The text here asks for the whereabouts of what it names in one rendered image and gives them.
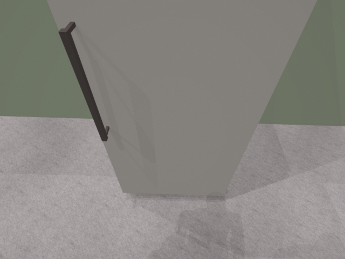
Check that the fridge door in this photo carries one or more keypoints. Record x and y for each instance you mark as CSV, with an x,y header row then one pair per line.
x,y
182,84

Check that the handle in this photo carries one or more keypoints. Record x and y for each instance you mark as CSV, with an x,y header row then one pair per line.
x,y
66,37

